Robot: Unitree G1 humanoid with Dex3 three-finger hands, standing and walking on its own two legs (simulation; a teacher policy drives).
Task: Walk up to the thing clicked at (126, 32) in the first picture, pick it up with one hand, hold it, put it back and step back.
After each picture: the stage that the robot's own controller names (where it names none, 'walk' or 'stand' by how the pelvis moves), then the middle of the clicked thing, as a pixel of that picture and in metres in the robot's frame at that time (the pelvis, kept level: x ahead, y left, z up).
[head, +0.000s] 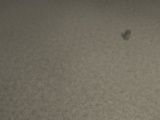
stand; (127, 35) +1.53 -0.55 -0.72
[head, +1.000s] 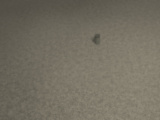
walk; (97, 39) +1.47 -0.09 -0.69
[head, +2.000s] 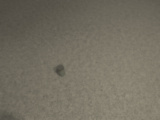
walk; (61, 70) +0.94 +0.27 -0.72
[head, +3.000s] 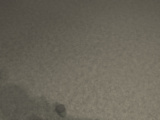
walk; (61, 110) +0.54 +0.24 -0.72
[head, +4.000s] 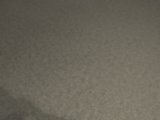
stand; out of the picture +0.44 +0.21 -0.72
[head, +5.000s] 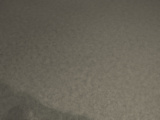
stand; out of the picture +0.40 +0.21 -0.73
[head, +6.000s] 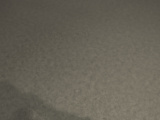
stand; out of the picture +0.40 +0.21 -0.73
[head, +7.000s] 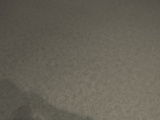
stand; out of the picture +0.39 +0.21 -0.73
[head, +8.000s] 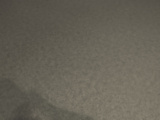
stand; out of the picture +0.39 +0.21 -0.73
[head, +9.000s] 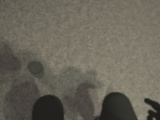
go down; (37, 70) +0.47 +0.21 -0.43
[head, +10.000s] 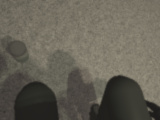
go down; (19, 52) +0.48 +0.24 -0.31
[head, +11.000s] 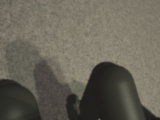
close in; out of the picture +0.46 +0.28 -0.24
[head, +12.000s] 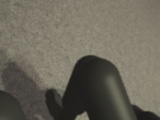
close; out of the picture +0.46 +0.31 -0.23
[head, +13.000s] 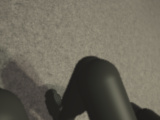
lift; out of the picture +0.45 +0.29 -0.23
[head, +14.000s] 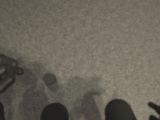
close; (52, 83) +0.44 +0.18 -0.46
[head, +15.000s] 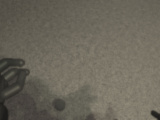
lift; (60, 105) +0.42 +0.15 -0.55
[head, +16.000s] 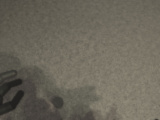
go down; (58, 103) +0.40 +0.16 -0.57
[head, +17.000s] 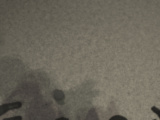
walk; (60, 97) +0.43 +0.17 -0.55
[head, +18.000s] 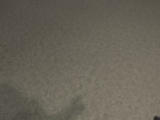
stand; out of the picture +0.39 +0.15 -0.66
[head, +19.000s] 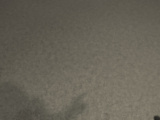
stand; out of the picture +0.39 +0.15 -0.66
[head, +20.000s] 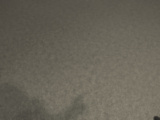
stand; out of the picture +0.39 +0.15 -0.66
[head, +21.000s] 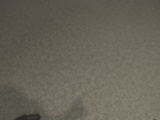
hold; out of the picture +0.39 +0.15 -0.66
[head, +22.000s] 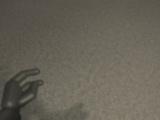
close; out of the picture +0.38 +0.16 -0.69
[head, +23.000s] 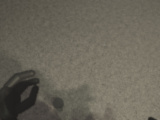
close; (59, 104) +0.41 +0.16 -0.59
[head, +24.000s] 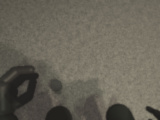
close; (57, 87) +0.43 +0.16 -0.49
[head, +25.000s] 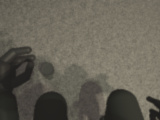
hold; (48, 71) +0.46 +0.17 -0.39
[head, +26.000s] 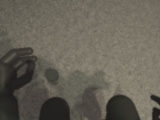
close; (53, 77) +0.45 +0.17 -0.43
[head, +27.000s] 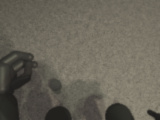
close; (56, 87) +0.44 +0.17 -0.49
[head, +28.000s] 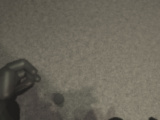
hold; (59, 100) +0.42 +0.16 -0.56
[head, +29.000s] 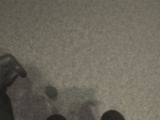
crouch; (52, 94) +0.43 +0.17 -0.53
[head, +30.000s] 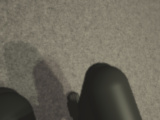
lower; out of the picture +0.45 +0.23 -0.25
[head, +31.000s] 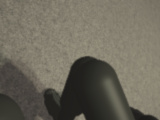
lower; out of the picture +0.44 +0.26 -0.23
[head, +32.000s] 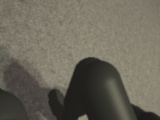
lower; out of the picture +0.44 +0.26 -0.23
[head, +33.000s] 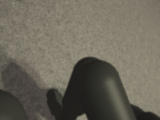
lower; out of the picture +0.45 +0.26 -0.23
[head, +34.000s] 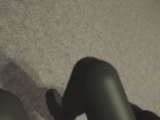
lower; out of the picture +0.45 +0.26 -0.23
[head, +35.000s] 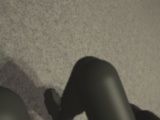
withdraw; out of the picture +0.42 +0.22 -0.23
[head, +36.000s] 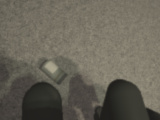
walk; (54, 72) +0.42 +0.12 -0.34
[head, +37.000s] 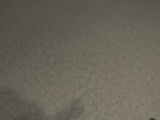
stand; out of the picture +0.35 +0.07 -0.68
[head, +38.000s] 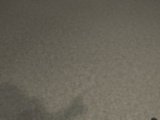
stand; out of the picture +0.36 +0.07 -0.69
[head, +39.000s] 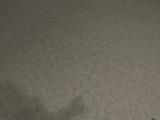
stand; out of the picture +0.37 +0.06 -0.69
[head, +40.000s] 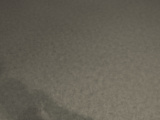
stand; out of the picture +0.39 +0.04 -0.75
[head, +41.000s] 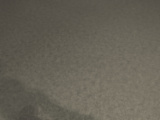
stand; out of the picture +0.37 +0.04 -0.75
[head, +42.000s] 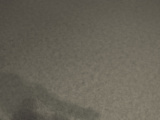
walk; out of the picture +0.38 +0.04 -0.75
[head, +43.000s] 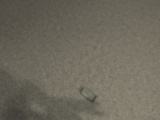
walk; (89, 94) +0.55 -0.02 -0.73
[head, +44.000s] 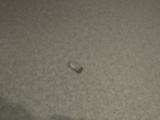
walk; (76, 66) +0.83 +0.01 -0.73
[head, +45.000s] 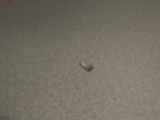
walk; (86, 65) +1.03 +0.03 -0.73
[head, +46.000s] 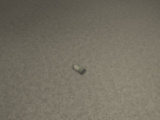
stand; (79, 68) +1.01 +0.03 -0.75
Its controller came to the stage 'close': yes
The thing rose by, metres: 0.01
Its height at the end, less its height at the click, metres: -0.02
